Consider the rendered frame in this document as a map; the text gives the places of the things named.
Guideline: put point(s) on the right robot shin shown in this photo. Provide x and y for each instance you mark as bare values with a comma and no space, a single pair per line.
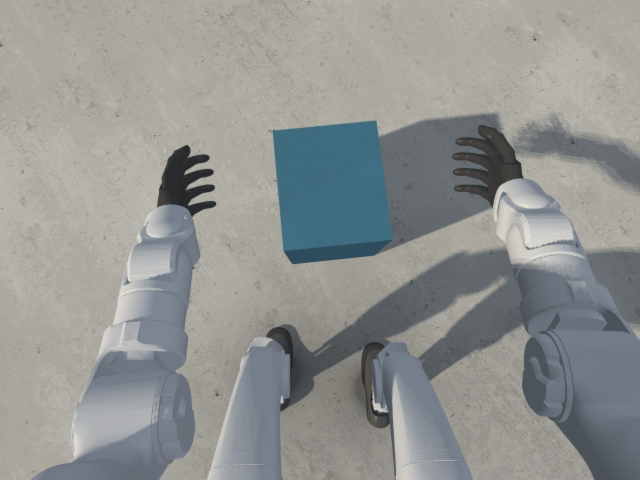
397,346

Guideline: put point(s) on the left robot forearm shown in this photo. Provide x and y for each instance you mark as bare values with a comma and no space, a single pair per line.
148,329

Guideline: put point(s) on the robot right hand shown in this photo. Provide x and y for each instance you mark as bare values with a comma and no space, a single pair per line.
501,163

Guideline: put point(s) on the carton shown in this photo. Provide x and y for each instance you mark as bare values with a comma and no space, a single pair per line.
332,194

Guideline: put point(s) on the right robot forearm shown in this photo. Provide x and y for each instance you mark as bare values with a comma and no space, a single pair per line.
558,288

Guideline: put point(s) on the left robot foot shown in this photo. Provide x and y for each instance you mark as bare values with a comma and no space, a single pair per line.
282,337

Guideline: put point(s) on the robot left hand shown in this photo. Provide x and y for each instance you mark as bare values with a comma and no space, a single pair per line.
174,182

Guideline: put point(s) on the right robot upper arm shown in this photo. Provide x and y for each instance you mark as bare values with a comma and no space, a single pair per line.
588,383

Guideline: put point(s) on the left robot upper arm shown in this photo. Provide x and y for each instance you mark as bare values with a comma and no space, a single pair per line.
129,427

